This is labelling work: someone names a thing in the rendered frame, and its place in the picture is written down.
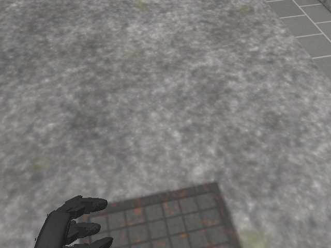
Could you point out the left robot hand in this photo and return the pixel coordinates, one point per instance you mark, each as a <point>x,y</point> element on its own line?
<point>60,229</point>

